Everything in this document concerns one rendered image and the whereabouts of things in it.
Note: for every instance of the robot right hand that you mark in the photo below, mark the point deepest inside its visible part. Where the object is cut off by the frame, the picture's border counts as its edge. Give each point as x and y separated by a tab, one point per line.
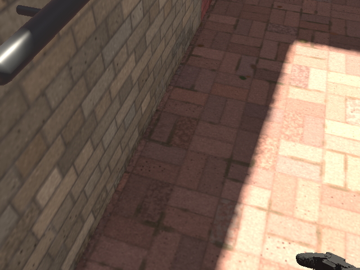
321	261

